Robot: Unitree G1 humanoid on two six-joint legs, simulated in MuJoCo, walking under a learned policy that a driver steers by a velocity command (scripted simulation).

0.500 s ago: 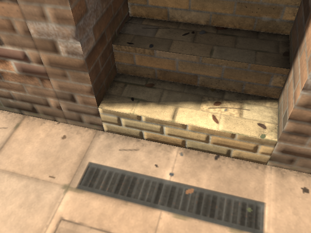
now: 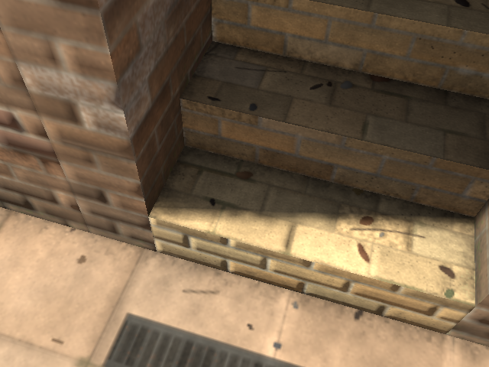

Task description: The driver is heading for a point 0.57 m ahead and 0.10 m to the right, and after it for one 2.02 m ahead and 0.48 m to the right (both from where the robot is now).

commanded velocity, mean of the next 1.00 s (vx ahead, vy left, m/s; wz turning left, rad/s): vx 0.44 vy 0.00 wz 0.00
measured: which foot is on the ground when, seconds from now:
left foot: down 0.00-0.42, up 0.44-0.82, down 0.84-1.00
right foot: up 0.00-0.38, down 0.40-0.86, up 0.88-1.00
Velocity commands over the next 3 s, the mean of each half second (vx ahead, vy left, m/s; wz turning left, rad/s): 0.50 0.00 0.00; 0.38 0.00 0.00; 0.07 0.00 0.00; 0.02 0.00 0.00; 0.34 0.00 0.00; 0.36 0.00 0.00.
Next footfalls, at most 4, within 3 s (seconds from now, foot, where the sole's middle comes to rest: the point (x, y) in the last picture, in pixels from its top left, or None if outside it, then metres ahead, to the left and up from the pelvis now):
0.40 right None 0.36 -0.12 -0.77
0.84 left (224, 348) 0.49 0.07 -0.77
1.08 right None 0.45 -0.16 -0.77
2.80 right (350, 232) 0.75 -0.25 -0.58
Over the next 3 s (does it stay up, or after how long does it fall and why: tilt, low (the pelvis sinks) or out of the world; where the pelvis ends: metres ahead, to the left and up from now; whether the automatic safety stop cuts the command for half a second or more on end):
stays up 0.67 -0.16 0.13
